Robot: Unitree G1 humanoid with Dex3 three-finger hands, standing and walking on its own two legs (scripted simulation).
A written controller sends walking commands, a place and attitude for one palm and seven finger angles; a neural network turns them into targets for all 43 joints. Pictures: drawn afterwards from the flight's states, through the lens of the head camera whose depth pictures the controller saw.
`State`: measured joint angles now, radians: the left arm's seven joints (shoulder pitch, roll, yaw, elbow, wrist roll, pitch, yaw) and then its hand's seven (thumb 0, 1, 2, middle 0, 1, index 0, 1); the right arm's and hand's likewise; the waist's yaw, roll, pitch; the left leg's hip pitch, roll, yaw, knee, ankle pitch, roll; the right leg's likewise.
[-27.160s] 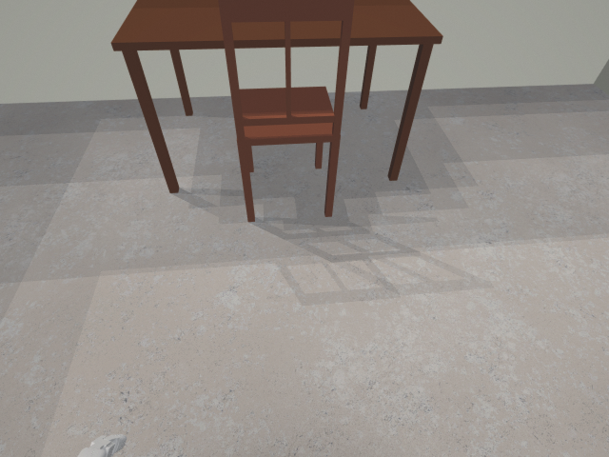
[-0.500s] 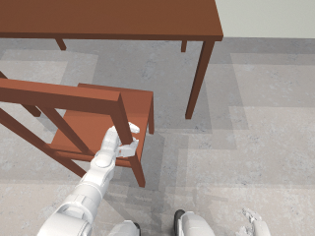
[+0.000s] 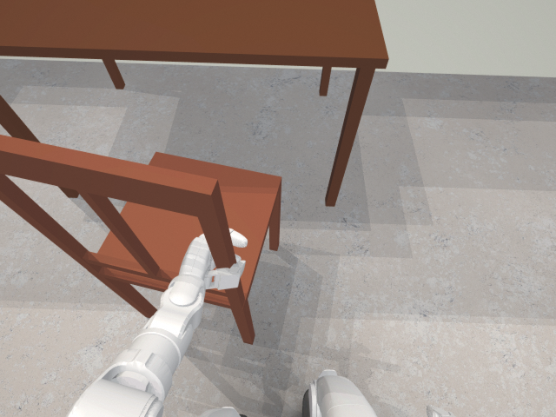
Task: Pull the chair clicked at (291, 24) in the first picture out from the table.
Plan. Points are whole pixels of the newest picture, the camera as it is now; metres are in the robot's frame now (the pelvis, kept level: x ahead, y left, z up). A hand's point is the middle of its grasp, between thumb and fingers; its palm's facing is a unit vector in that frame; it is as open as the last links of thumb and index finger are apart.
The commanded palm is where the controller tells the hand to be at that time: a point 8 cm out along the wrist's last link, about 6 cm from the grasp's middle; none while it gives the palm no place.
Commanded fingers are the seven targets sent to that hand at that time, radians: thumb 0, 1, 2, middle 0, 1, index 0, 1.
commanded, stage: step backward, pulling the chair out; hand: left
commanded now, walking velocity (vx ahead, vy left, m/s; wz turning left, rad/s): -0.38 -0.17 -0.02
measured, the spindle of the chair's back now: (127, 237) +0.40 +0.27 -0.07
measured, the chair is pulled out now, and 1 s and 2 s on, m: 0.31 0.46 0.57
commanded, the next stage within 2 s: stop walking, hand still on the chair in 1.26 s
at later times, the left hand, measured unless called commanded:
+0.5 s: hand (237, 334) +0.24 +0.07 -0.07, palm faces -0.21 -0.97 -0.15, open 6.2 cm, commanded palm +0.25 +0.12 -0.07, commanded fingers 0.00 0.90 0.90 -0.50 -1.45 -0.50 -1.45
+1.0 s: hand (240, 379) +0.18 +0.06 -0.07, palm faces -0.16 -0.98 -0.14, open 6.3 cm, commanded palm +0.18 +0.11 -0.07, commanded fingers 0.00 0.90 0.90 -0.50 -1.45 -0.50 -1.45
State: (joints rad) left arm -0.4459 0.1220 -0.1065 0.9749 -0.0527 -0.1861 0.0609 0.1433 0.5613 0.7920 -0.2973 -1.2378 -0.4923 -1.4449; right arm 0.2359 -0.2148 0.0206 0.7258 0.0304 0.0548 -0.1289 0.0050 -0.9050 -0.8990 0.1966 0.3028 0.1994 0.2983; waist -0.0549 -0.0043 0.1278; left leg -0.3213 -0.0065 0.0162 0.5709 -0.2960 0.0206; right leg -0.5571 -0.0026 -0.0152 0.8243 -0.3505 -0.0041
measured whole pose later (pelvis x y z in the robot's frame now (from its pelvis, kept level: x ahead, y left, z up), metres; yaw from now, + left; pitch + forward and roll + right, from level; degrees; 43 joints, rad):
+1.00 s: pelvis -0.16 -0.02 +0.00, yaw -2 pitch +2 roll -1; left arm -0.47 0.12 -0.08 1.07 -0.05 -0.20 0.05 0.17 0.55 0.79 -0.31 -1.23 -0.49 -1.44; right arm 0.31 -0.19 0.02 0.77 0.02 0.01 -0.10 0.01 -0.90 -0.90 0.20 0.30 0.20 0.30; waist -0.04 0.02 0.11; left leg -0.32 0.04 -0.02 0.55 -0.26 -0.02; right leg -0.41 0.00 -0.03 0.65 -0.32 -0.01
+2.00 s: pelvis -0.17 -0.03 +0.01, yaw -2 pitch +0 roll +1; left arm 0.01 0.08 -0.22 0.67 -0.02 -0.15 0.08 0.16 0.55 0.79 -0.29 -1.29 -0.49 -1.44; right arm 0.21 -0.19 0.04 0.68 0.02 0.02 -0.12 0.01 -0.90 -0.90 0.20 0.30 0.20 0.30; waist 0.00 0.02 0.03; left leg -0.22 0.01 0.00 0.48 -0.26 -0.02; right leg -0.29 -0.05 -0.02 0.51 -0.22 0.02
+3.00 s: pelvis -0.15 -0.03 -0.04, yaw +0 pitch +10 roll +0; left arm 0.28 0.15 -0.14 0.07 -0.05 0.14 -0.02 -0.01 -0.50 0.22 -0.22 -0.67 -0.23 -0.67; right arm 0.24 -0.24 0.03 0.49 0.04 -0.10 -0.04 0.01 -0.90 -0.90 0.20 0.30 0.20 0.30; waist -0.05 0.04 -0.12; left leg -0.61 0.00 -0.04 0.91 -0.48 -0.02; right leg -0.66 -0.06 -0.04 0.92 -0.44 0.01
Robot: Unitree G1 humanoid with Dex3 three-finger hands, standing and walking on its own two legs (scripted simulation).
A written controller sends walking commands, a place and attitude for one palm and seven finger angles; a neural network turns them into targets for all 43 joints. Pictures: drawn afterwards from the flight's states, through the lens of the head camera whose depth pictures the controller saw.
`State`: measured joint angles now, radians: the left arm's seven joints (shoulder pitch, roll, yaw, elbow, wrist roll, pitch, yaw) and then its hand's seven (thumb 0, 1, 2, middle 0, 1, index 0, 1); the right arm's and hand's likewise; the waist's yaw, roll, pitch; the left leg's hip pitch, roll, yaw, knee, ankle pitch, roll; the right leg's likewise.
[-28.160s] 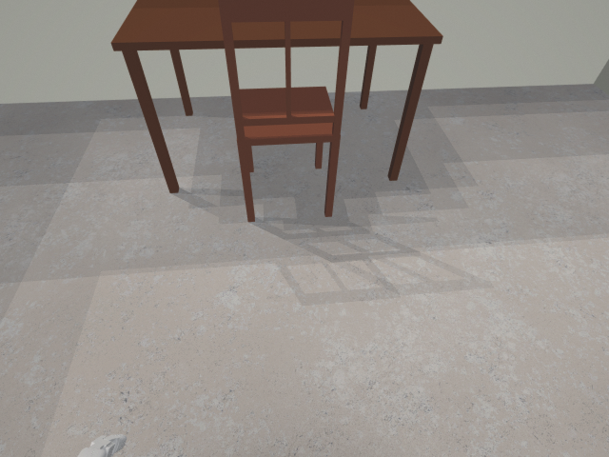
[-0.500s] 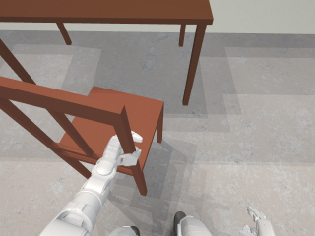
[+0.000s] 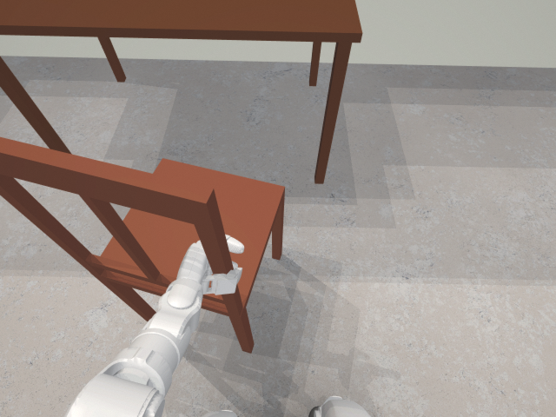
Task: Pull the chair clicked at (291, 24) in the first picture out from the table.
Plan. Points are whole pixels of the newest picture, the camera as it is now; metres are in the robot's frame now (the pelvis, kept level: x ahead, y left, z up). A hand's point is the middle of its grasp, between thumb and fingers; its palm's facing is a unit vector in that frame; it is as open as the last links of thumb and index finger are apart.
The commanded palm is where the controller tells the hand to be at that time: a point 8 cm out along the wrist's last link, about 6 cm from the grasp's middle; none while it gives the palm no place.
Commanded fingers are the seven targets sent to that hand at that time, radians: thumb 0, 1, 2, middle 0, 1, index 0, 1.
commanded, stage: step backward, pulling the chair out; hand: left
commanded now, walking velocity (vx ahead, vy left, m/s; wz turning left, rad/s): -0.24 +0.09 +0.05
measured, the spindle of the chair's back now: (128, 242) +0.40 +0.28 -0.08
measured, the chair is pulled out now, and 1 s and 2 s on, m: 0.46 0.57 0.57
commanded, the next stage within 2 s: stop walking, hand still on the chair in 0.26 s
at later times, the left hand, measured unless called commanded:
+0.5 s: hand (235, 332) +0.24 +0.08 -0.07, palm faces -0.10 -0.99 -0.14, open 6.4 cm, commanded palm +0.23 +0.13 -0.05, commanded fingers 0.00 0.90 0.90 -0.50 -1.45 -0.50 -1.45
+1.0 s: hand (235, 347) +0.22 +0.07 -0.07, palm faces -0.14 -0.98 -0.14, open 6.3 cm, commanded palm +0.21 +0.13 -0.05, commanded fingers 0.00 0.90 0.90 -0.50 -1.45 -0.50 -1.45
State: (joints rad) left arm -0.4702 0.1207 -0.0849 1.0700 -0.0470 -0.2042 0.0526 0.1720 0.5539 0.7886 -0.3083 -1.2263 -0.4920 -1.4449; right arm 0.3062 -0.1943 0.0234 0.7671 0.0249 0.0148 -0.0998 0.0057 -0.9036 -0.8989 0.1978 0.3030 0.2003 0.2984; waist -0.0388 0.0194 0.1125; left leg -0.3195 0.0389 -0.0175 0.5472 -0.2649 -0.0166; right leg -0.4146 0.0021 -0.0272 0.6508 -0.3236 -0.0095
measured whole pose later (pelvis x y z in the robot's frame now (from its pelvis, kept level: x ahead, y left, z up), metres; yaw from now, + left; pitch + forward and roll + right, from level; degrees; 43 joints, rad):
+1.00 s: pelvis -0.01 -0.01 +0.00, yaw +0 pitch +0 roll +1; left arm 0.01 0.08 -0.22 0.67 -0.02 -0.15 0.08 0.16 0.55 0.79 -0.29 -1.29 -0.49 -1.44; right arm 0.21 -0.19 0.04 0.68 0.02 0.02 -0.12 0.01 -0.90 -0.90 0.20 0.30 0.20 0.30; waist 0.00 0.02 0.03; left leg -0.22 0.01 0.00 0.48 -0.26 -0.02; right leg -0.29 -0.05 -0.02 0.51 -0.22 0.02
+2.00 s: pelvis +0.01 -0.01 -0.05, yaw +2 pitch +10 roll +0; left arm 0.28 0.15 -0.14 0.07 -0.05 0.14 -0.02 -0.01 -0.50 0.22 -0.22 -0.67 -0.23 -0.67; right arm 0.24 -0.24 0.03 0.49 0.04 -0.10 -0.04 0.01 -0.90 -0.90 0.20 0.30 0.20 0.30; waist -0.05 0.04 -0.12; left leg -0.61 0.00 -0.04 0.91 -0.48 -0.02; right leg -0.66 -0.06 -0.04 0.92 -0.44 0.01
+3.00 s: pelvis +0.01 -0.01 -0.07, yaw +2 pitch +12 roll -1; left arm 0.81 0.17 -0.21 -0.37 0.02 0.18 -0.03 -0.01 -0.54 0.20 0.00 0.00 0.00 0.00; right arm 0.29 -0.20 0.01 0.35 0.04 -0.10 -0.08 0.01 -0.90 -0.90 0.20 0.30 0.20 0.30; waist -0.02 0.03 -0.19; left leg -0.73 0.00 -0.06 1.07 -0.54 -0.02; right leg -0.75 -0.06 -0.06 1.05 -0.49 0.02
